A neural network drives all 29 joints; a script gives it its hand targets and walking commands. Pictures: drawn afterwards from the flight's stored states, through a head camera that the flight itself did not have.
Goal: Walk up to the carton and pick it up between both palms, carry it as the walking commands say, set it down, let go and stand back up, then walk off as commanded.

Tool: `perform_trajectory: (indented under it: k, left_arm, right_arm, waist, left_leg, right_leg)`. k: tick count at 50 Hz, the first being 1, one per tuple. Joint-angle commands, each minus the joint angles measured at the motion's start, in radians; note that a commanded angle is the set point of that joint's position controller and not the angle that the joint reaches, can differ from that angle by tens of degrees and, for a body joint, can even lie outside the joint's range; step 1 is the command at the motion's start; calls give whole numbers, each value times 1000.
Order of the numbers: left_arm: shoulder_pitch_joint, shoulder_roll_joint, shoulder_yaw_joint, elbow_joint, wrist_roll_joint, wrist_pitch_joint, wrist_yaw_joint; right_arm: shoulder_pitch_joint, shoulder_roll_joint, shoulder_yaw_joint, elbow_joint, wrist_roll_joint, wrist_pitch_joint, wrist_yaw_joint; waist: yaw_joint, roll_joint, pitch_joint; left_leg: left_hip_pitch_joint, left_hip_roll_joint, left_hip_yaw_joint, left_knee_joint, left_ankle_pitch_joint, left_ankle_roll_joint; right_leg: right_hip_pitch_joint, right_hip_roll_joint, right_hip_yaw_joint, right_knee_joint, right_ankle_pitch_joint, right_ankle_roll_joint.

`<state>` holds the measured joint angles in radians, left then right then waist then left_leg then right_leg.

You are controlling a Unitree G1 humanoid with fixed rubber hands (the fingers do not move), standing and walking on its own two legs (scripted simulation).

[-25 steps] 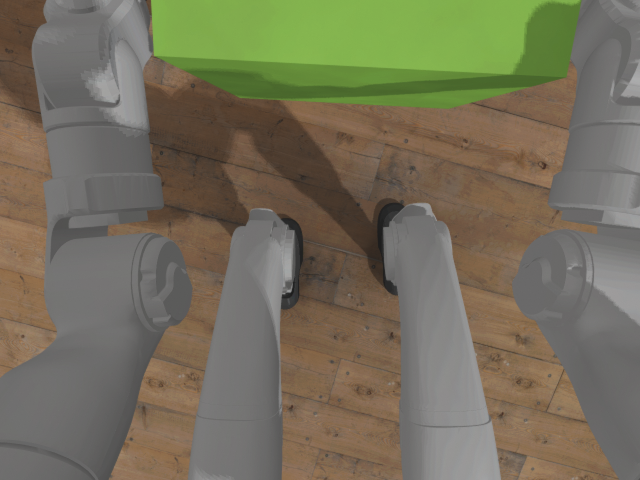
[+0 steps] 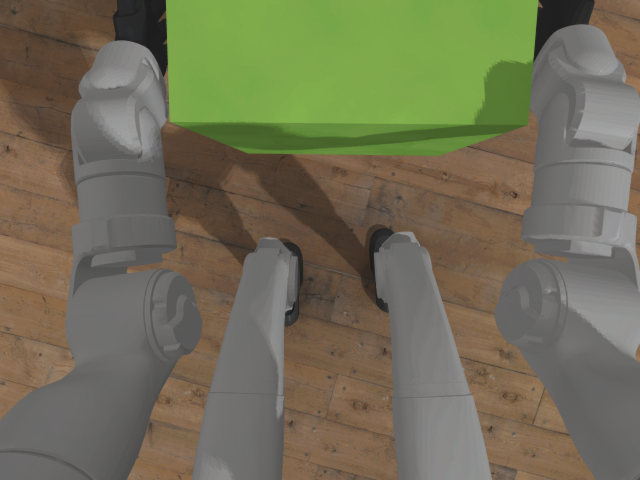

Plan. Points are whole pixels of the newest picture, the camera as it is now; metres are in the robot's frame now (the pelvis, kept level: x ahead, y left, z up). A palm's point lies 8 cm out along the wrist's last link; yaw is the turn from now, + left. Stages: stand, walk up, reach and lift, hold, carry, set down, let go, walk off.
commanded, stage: reach and lift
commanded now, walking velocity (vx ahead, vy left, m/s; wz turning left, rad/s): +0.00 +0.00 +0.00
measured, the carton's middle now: (345, 70) +0.51 -0.01 -0.15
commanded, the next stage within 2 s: none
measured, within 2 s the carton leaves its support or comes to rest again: neither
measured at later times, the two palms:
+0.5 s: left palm (91, 27) +0.48 +0.17 +0.03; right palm out of the picture +0.48 -0.21 +0.03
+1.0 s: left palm out of the picture +0.46 +0.17 +0.12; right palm out of the picture +0.45 -0.21 +0.11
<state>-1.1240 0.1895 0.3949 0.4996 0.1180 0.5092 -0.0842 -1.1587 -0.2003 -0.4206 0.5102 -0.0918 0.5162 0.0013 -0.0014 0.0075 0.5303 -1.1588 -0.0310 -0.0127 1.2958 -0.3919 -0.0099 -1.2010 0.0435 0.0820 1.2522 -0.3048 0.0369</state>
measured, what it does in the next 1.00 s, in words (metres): rises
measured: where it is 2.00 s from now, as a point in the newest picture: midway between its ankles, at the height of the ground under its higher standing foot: (336, 292)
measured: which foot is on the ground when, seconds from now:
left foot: down 0.00-1.00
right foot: down 0.00-1.00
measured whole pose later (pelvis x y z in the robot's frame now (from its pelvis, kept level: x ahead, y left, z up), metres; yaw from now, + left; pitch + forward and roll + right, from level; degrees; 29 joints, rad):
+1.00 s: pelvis +0.12 +0.00 +0.12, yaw -1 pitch +14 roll +0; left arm -0.42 -0.01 0.29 0.50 0.21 0.52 -0.10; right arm -0.42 -0.03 -0.41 0.52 -0.18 0.50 0.10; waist 0.00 0.01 -0.13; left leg -0.57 -0.01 -0.03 0.60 -0.27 -0.01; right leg -0.61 0.03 0.08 0.57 -0.20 0.02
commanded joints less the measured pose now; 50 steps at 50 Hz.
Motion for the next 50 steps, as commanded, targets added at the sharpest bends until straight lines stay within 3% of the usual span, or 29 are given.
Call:
perform_trajectory:
  k: [1, 2, 4, 7, 9, 10, 11, 13, 14, 15, 17, 18, 19, 21, 23, 24, 25, 26, 27, 29, 30, 32, 34, 37, 39, 41, 45, 46, 50]
  left_arm:
    - [-681, -1051, -791, -426, -346, -48, -263]
    - [-620, -1055, -757, -346, -301, -55, -261]
    - [-575, -1077, -759, -347, -321, -47, -276]
    - [-598, -1122, -751, -346, -299, -60, -251]
    - [-516, -1092, -684, -141, -229, -55, -260]
    - [-548, -1107, -673, -164, -233, -60, -273]
    - [-520, -1119, -643, -117, -214, -47, -280]
    - [-481, -1100, -545, 10, -159, -36, -290]
    - [-463, -1040, -510, 31, -119, -33, -302]
    - [-540, -1012, -493, 52, -106, -28, -316]
    - [-576, -1025, -546, -77, -146, -51, -330]
    - [-548, -1006, -544, -25, -143, -40, -330]
    - [-650, -1081, -658, -228, -223, -59, -336]
    - [-605, -1048, -563, -48, -149, -48, -338]
    - [-524, -1048, -514, -37, -126, -56, -353]
    - [-516, -1129, -614, -127, -191, -69, -354]
    - [-425, -1113, -586, -87, -153, -56, -352]
    - [-416, -1096, -550, -75, -132, -50, -350]
    - [-374, -1092, -484, -12, -96, -46, -358]
    - [-341, -1102, -510, -14, -91, -59, -365]
    - [-226, -1117, -505, -12, -84, -43, -359]
    - [-120, -1120, -496, 15, -66, -27, -360]
    - [-42, -1152, -542, -25, -75, -24, -346]
    - [114, -1089, -453, 49, -18, -10, -335]
    - [154, -1131, -532, -40, -49, -30, -313]
    - [174, -1130, -556, -70, -41, -30, -302]
    - [160, -1154, -657, -219, -128, -69, -281]
    - [168, -1143, -687, -267, -119, -59, -265]
    - [200, -1149, -748, -349, -177, -60, -253]
  right_arm:
    - [-591, 1014, 719, -325, 323, -39, 351]
    - [-472, 1035, 697, -168, 272, -28, 360]
    - [-490, 1066, 729, -278, 296, -36, 359]
    - [-528, 1039, 703, -211, 281, -50, 386]
    - [-512, 1045, 645, -86, 263, -51, 395]
    - [-508, 1060, 627, -79, 234, -47, 397]
    - [-581, 1065, 669, -128, 252, -49, 403]
    - [-455, 1055, 513, 66, 149, -21, 404]
    - [-418, 1095, 491, 121, 141, -9, 416]
    - [-412, 1090, 406, 202, 93, -8, 426]
    - [-509, 1170, 576, -20, 168, -20, 423]
    - [-405, 1177, 535, 65, 158, -5, 413]
    - [-557, 1219, 672, -181, 239, -29, 418]
    - [-452, 1163, 506, 75, 156, -21, 422]
    - [-445, 1176, 567, 28, 168, -24, 417]
    - [-497, 1201, 667, -146, 216, -52, 419]
    - [-421, 1210, 637, -101, 208, -40, 419]
    - [-318, 1194, 552, 17, 151, -19, 423]
    - [-273, 1217, 505, 74, 122, -5, 421]
    - [-275, 1255, 523, 20, 115, -18, 421]
    - [-146, 1252, 513, 36, 114, -4, 417]
    - [-48, 1242, 519, 26, 106, 12, 417]
    - [47, 1165, 493, 20, 91, -4, 419]
    - [179, 1142, 421, 66, 39, 9, 409]
    - [187, 1170, 533, -61, 101, -10, 412]
    - [258, 1107, 477, -23, 79, -18, 406]
    - [281, 1137, 554, -100, 96, -33, 394]
    - [263, 1155, 615, -161, 130, -31, 403]
    - [251, 1194, 739, -278, 174, -29, 371]
  waist:
    - [-65, 14, -2637]
    - [-2, 7, -2439]
    - [-35, -26, -2480]
    - [-23, 24, -2384]
    - [6, -4, -2067]
    - [-34, -12, -2033]
    - [25, -8, -2054]
    - [-44, -19, -1801]
    - [2, -18, -1716]
    - [-33, 6, -1640]
    - [34, -95, -1891]
    - [16, -49, -1802]
    - [29, -54, -2098]
    - [-14, -25, -1766]
    - [38, -87, -1763]
    - [15, -109, -1962]
    - [30, -45, -1901]
    - [-4, -38, -1782]
    - [29, -61, -1676]
    - [7, -99, -1698]
    - [-20, -49, -1644]
    - [18, -67, -1558]
    - [-28, 7, -1507]
    - [-14, -18, -1291]
    - [15, -34, -1311]
    - [4, 93, -1271]
    - [-32, 13, -1340]
    - [6, 34, -1311]
    - [26, -20, -1373]
  left_leg:
    - [791, -106, -7, -244, 433, -16]
    - [651, -98, -1, -269, 403, -24]
    - [685, -101, 1, -281, 365, -3]
    - [770, -91, -27, -331, 311, -20]
    - [651, -70, -33, -365, 209, -5]
    - [639, -66, -30, -383, 127, 5]
    - [660, -69, -12, -418, 86, 10]
    - [480, -70, -18, -449, -78, 4]
    - [453, -59, -6, -471, -78, 27]
    - [433, -54, -2, -497, -193, 25]
    - [483, -75, 24, -472, -61, 40]
    - [498, -71, 22, -488, -13, 44]
    - [660, -84, 12, -484, 103, 41]
    - [530, -67, -3, -494, -17, 35]
    - [460, -74, 34, -506, 10, 37]
    - [604, -83, 4, -500, 119, 38]
    - [637, -79, -4, -519, 182, 43]
    - [617, -68, -25, -547, 93, 38]
    - [552, -76, 16, -578, 87, 37]
    - [593, -70, -14, -587, 142, 49]
    - [651, -71, -10, -604, 237, 39]
    - [668, -70, -5, -632, 339, 39]
    - [743, -55, -43, -660, 502, -2]
    - [713, -59, -63, -699, 528, 14]
    - [804, -46, -67, -724, 600, 9]
    - [821, -53, -58, -757, 661, -20]
    - [961, -46, -91, -768, 792, -26]
    - [993, -43, -88, -803, 824, -28]
    - [990, -67, -65, -809, 821, -16]
  right_leg:
    - [882, 110, -132, -161, 420, -28]
    - [802, 109, -115, -178, 375, -36]
    - [860, 105, -124, -192, 348, -24]
    - [753, 106, -142, -217, 247, -43]
    - [634, 95, -130, -257, 142, -42]
    - [698, 84, -115, -290, 71, -54]
    - [715, 74, -125, -295, 15, -45]
    - [639, 70, -139, -345, -101, -52]
    - [632, 60, -117, -373, -109, -41]
    - [605, 53, -110, -413, -211, -44]
    - [824, 74, -97, -420, -91, -25]
    - [808, 59, -94, -424, -34, -17]
    - [968, 71, -94, -425, 92, -14]
    - [755, 66, -95, -432, -29, -26]
    - [883, 50, -60, -472, -33, -21]
    - [936, 65, -79, -460, 85, -18]
    - [934, 62, -71, -468, 146, -22]
    - [849, 69, -91, -469, 83, -33]
    - [897, 61, -68, -532, 71, -22]
    - [901, 68, -75, -521, 133, -23]
    - [924, 65, -88, -534, 246, -23]
    - [933, 76, -82, -560, 330, -15]
    - [928, 87, -86, -592, 439, -37]
    - [885, 64, -57, -645, 424, -39]
    - [934, 75, -69, -658, 445, -29]
    - [954, 69, -48, -687, 495, -39]
    - [995, 95, -64, -708, 539, -34]
    - [1035, 91, -65, -725, 575, -26]
    - [1174, 77, -42, -739, 711, -8]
